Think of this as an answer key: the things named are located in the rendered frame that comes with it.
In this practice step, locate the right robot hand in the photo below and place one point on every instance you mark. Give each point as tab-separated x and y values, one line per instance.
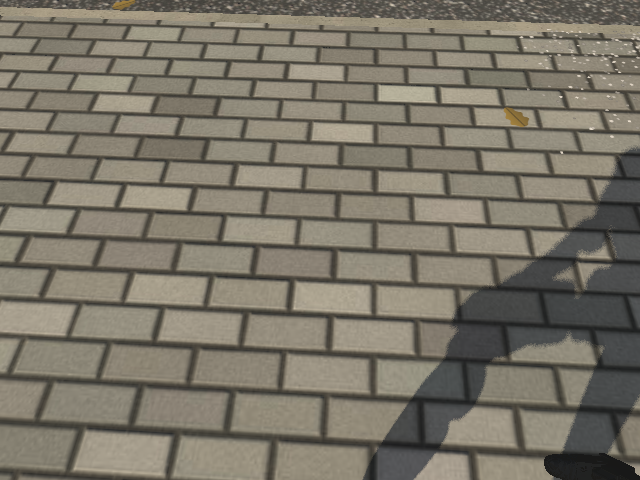
588	467

